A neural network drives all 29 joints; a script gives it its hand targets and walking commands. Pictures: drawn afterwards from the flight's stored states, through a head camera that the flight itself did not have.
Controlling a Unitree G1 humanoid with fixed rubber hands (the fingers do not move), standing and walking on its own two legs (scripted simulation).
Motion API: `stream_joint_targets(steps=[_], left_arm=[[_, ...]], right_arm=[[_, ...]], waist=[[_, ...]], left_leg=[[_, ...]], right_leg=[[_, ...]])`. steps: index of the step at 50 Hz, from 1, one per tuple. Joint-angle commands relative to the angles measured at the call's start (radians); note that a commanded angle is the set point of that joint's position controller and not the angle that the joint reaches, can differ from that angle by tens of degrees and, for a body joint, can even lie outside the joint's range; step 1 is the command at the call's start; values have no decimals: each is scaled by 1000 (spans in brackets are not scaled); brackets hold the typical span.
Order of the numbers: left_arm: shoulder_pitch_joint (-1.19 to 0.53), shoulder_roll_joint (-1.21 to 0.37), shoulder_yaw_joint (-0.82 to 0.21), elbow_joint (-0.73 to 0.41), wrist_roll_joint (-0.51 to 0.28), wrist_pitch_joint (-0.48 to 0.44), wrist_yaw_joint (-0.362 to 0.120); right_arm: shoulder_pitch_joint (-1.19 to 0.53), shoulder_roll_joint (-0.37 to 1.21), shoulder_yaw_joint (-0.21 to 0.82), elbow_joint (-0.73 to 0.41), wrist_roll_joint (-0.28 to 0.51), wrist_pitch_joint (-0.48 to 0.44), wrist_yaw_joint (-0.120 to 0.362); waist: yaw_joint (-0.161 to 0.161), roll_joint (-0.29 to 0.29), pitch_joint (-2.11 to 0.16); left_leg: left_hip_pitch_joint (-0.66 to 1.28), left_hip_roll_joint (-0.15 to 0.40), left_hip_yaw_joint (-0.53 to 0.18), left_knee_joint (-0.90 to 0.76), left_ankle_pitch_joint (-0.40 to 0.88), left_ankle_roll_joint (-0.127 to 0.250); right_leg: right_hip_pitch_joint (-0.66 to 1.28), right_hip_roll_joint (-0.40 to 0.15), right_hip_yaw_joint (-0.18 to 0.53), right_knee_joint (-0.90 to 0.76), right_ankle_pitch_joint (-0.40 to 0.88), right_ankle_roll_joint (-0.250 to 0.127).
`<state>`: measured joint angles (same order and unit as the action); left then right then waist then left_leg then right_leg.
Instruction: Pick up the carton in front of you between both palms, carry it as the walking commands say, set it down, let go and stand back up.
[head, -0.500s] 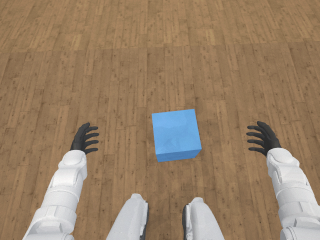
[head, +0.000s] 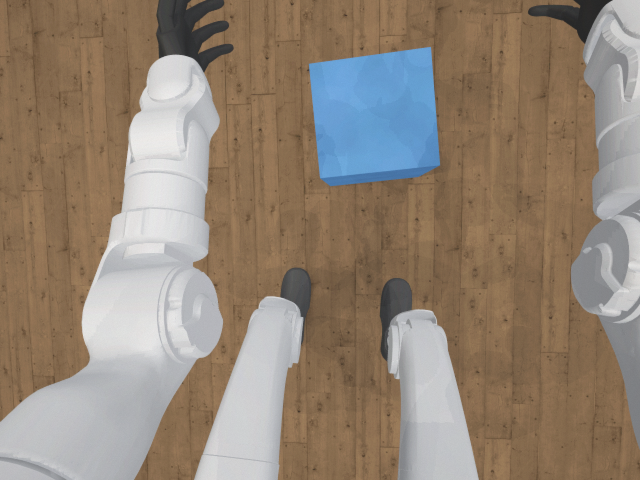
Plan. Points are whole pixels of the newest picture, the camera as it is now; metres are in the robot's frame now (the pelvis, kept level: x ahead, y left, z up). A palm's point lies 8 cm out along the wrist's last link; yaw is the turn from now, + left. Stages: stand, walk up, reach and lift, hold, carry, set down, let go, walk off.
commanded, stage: reach and lift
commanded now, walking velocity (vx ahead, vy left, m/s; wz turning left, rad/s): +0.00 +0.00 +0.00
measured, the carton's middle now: (371, 128) +0.55 -0.01 -0.53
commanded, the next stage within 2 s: none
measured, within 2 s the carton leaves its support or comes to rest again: leaves its support in 1.80 s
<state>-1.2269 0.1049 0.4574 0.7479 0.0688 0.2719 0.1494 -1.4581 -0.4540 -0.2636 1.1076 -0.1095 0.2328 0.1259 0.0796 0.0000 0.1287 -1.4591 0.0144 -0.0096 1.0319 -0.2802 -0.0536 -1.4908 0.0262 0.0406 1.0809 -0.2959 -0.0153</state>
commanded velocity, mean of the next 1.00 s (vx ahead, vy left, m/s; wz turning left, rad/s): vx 0.00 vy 0.00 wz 0.00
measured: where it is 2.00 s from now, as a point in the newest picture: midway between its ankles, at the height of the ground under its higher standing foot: (341, 328)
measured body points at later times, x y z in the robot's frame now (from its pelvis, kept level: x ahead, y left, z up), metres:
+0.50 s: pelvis +0.01 +0.01 -0.13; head +0.39 -0.01 +0.12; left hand +0.53 +0.19 -0.31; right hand +0.58 -0.19 -0.32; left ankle +0.09 +0.15 -0.62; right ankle +0.08 -0.11 -0.62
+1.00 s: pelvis -0.03 +0.01 -0.28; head +0.37 -0.01 -0.08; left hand +0.53 +0.19 -0.47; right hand +0.58 -0.18 -0.48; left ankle +0.08 +0.15 -0.62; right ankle +0.08 -0.11 -0.62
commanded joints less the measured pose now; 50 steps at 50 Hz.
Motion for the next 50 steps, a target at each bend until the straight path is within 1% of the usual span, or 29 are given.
stream_joint_targets(steps=[1,3,5,7,8,9,10,13,14,16,18,20,24,27,28,29,30,31,34,37,41,42,43,45,46,50], left_arm=[[-184,94,38,-148,33,-39,-7],[-141,70,47,-163,43,-58,-18],[-99,37,53,-166,53,-85,-30],[-64,11,62,-156,67,-113,-37],[-51,3,68,-149,74,-126,-40],[-43,-2,74,-140,81,-139,-40],[-37,-4,79,-130,88,-151,-40],[-34,-13,84,-90,94,-180,-35],[-34,-14,80,-77,91,-185,-33],[-35,-9,65,-55,73,-190,-27],[-54,8,34,-49,36,-193,-16],[-87,38,-7,-43,-12,-196,-4],[-171,104,-85,-48,-104,-190,25],[-247,151,-131,-51,-162,-168,43],[-280,169,-144,-54,-180,-157,49],[-319,187,-152,-48,-195,-146,56],[-340,189,-154,-27,-203,-135,59],[-363,197,-157,-9,-213,-126,60],[-438,212,-158,61,-219,-110,56],[-495,215,-139,130,-198,-113,45],[-559,230,-121,197,-173,-133,29],[-577,236,-122,204,-171,-140,26],[-599,243,-129,208,-169,-149,25],[-630,245,-145,212,-175,-165,26],[-644,249,-149,200,-182,-173,28],[-635,249,-167,197,-214,-189,34]], right_arm=[[-277,-114,-38,-136,-38,-31,-6],[-249,-77,-54,-160,-50,-43,-9],[-210,-29,-73,-174,-63,-60,-10],[-166,13,-96,-176,-80,-80,-13],[-144,27,-109,-174,-89,-90,-16],[-124,36,-121,-171,-97,-99,-19],[-106,40,-132,-165,-105,-109,-24],[-64,34,-139,-142,-103,-137,-40],[-58,29,-133,-134,-97,-143,-47],[-52,12,-109,-118,-76,-150,-61],[-68,-21,-73,-112,-36,-158,-77],[-104,-60,-24,-120,20,-164,-91],[-216,-118,87,-151,128,-159,-109],[-313,-161,154,-166,188,-139,-113],[-350,-179,174,-172,205,-130,-114],[-383,-194,192,-167,220,-122,-115],[-410,-200,210,-143,232,-112,-115],[-435,-201,224,-128,239,-102,-113],[-481,-210,240,-50,242,-83,-103],[-511,-215,242,22,231,-81,-93],[-558,-230,243,71,222,-98,-88],[-575,-233,243,70,222,-104,-89],[-593,-236,236,59,225,-112,-91],[-614,-245,238,51,243,-128,-95],[-624,-252,244,44,250,-136,-99],[-639,-253,295,47,276,-148,-110]], waist=[[19,-146,-1201],[20,-164,-1214],[17,-175,-1187],[9,-174,-1151],[4,-170,-1137],[-1,-159,-1129],[-6,-145,-1121],[-16,-87,-1070],[-21,-73,-1058],[-36,-60,-1067],[-49,-55,-1125],[-50,-54,-1190],[-36,-95,-1317],[-26,-133,-1376],[-23,-143,-1401],[-20,-152,-1397],[-10,-159,-1350],[-9,-171,-1316],[-6,-168,-1183],[-8,-147,-1044],[-15,-111,-943],[-18,-104,-929],[-29,-89,-912],[-36,-52,-923],[-30,-47,-930],[-23,-70,-962]], left_leg=[[414,-108,117,-33,254,-20],[345,-115,118,-27,323,-18],[250,-118,115,-17,371,-19],[157,-115,105,2,411,-24],[123,-112,100,18,427,-27],[104,-110,96,42,436,-29],[98,-108,92,71,433,-30],[110,-106,84,186,394,-39],[102,-106,79,225,389,-42],[83,-107,71,301,408,-47],[74,-108,67,380,431,-52],[68,-109,72,460,422,-54],[18,-107,88,598,387,-50],[-24,-107,102,677,319,-43],[-15,-105,106,701,284,-39],[1,-101,113,726,234,-34],[-50,-99,122,745,178,-34],[-82,-94,125,757,125,-32],[-127,-79,133,800,-3,-30],[-172,-72,131,846,-71,-29],[-185,-68,120,910,-70,-26],[-180,-68,117,925,-65,-25],[-166,-68,110,939,-55,-21],[-120,-69,106,974,11,-17],[-131,-70,108,985,29,-19],[-119,-75,111,1023,123,-21]], right_leg=[[794,46,-28,-51,409,37],[855,43,-13,-22,560,35],[873,33,6,7,696,35],[839,22,22,41,796,38],[798,19,25,60,817,41],[739,19,24,80,807,45],[655,21,18,100,762,48],[332,34,-7,164,545,49],[255,35,-11,190,504,48],[160,37,-13,255,488,47],[116,36,-15,330,492,49],[93,33,-18,405,476,49],[124,27,-29,557,460,53],[162,20,-37,652,407,57],[165,20,-45,676,360,59],[126,19,-54,685,270,61],[120,12,-49,698,228,59],[114,7,-50,715,184,59],[13,-6,-55,746,25,53],[-78,-18,-42,776,-65,43],[-142,-26,-27,830,-81,34],[-160,-26,-25,843,-80,33],[-189,-24,-25,854,-74,32],[-189,-22,-18,887,-22,28],[-168,-24,-11,902,-1,24],[-90,-24,-4,953,112,27]])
